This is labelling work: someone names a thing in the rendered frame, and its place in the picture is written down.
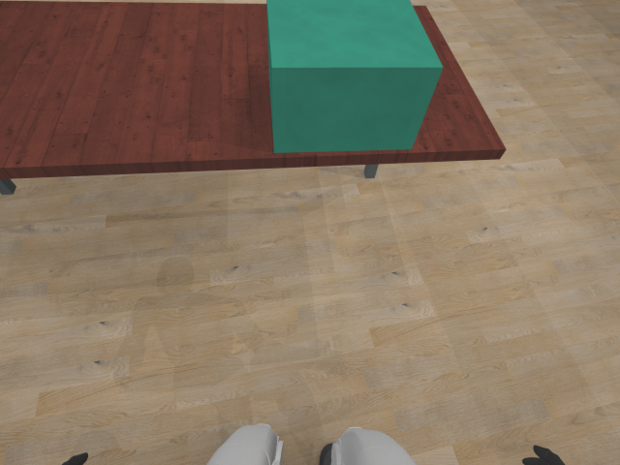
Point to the robot thigh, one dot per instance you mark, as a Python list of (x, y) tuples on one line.
[(250, 445), (368, 447)]

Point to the carton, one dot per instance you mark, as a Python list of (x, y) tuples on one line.
[(348, 75)]

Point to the robot right thigh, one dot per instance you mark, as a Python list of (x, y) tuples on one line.
[(368, 447)]

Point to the right robot hand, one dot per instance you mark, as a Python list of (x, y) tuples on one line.
[(546, 457)]

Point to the table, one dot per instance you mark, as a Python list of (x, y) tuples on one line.
[(102, 88)]

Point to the robot left thigh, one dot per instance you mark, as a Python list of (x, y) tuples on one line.
[(250, 445)]

